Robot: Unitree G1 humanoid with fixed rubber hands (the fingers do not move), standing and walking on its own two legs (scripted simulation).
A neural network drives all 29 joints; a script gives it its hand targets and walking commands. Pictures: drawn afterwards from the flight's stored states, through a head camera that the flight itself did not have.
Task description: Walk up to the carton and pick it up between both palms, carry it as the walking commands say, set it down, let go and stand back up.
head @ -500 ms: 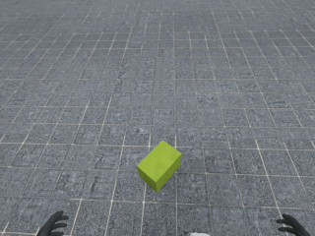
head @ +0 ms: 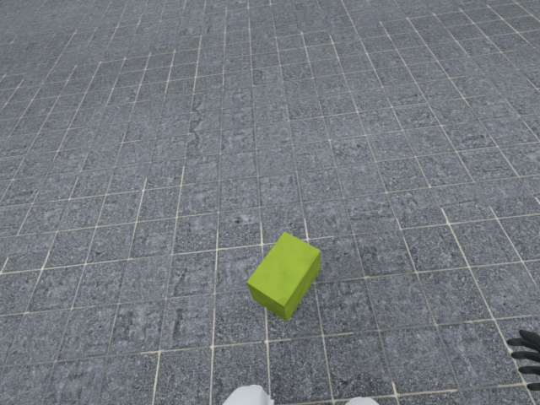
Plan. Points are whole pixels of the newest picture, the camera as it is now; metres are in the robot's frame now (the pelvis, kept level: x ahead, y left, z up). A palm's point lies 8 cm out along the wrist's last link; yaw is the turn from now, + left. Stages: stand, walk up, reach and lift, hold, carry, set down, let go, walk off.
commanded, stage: walk up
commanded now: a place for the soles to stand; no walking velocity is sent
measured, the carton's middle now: (285, 275) +0.60 +0.05 -0.68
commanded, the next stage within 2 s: none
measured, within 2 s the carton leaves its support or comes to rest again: neither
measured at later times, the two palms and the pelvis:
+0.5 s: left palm (1, 326) +0.25 +0.50 -0.05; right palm out of the picture +0.10 -0.19 -0.10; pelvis +0.09 +0.16 -0.02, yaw -13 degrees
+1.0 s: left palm (17, 255) +0.41 +0.58 -0.09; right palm out of the picture +0.07 -0.01 -0.11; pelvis +0.17 +0.32 -0.02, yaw -28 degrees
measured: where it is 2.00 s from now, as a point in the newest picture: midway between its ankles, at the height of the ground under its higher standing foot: outside the picture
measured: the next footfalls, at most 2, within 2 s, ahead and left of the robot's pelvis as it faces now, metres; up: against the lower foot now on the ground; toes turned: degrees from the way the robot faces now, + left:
left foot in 0.08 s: +0.07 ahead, +0.18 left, +0.00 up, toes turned -6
right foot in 0.34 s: +0.16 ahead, +0.00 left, +0.00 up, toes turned -14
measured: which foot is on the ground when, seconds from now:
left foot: up 0.00-0.06, down 0.08-0.34, up 0.36-0.64, down 0.66-1.00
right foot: down 0.00-0.08, up 0.10-0.32, down 0.34-0.66, up 0.68-0.94, down 0.96-1.00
